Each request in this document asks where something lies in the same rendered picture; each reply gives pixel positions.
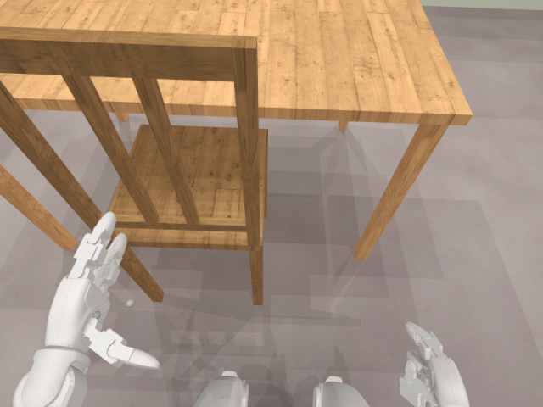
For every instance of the robot thigh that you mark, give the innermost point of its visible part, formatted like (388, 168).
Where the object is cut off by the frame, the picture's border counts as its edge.
(224, 391)
(337, 394)

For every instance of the right robot hand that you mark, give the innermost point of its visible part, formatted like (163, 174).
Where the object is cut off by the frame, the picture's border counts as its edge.
(441, 384)

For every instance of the chair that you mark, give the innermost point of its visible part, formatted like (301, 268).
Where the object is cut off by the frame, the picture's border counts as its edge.
(181, 186)

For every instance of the left robot hand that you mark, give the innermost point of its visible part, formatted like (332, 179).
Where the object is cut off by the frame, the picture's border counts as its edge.
(84, 291)

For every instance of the robot right thigh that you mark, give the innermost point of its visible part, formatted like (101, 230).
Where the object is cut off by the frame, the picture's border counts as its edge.
(337, 394)

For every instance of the robot left thigh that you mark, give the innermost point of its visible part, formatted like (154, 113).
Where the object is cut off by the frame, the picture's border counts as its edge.
(224, 391)

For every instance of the table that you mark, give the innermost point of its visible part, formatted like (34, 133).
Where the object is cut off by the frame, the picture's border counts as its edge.
(340, 60)

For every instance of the left robot forearm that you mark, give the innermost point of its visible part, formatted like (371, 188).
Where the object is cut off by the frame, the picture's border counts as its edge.
(56, 379)

